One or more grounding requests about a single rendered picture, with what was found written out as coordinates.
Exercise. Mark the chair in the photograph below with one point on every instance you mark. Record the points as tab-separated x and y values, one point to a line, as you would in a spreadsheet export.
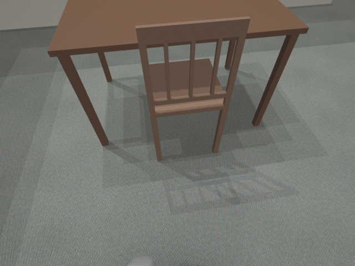
191	86

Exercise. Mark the table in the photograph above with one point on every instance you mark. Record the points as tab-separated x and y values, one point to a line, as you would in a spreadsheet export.
98	26

